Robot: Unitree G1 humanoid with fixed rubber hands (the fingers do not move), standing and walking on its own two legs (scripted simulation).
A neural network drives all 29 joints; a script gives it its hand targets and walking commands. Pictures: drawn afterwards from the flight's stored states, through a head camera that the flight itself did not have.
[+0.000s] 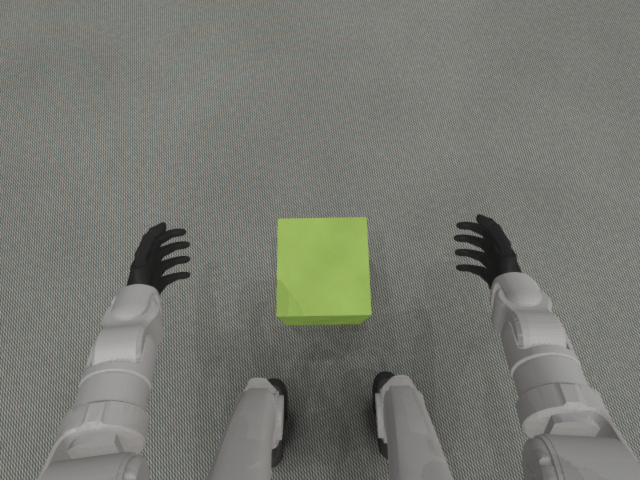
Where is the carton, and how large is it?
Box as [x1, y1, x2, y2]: [276, 217, 371, 325]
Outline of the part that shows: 366,217 278,219 276,300 277,317 288,325 359,324 371,314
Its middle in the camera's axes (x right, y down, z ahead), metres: +0.00 +0.08 +0.95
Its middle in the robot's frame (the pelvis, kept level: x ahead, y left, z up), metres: +0.45 +0.01 -0.55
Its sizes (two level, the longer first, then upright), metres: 0.212 0.195 0.277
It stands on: the floor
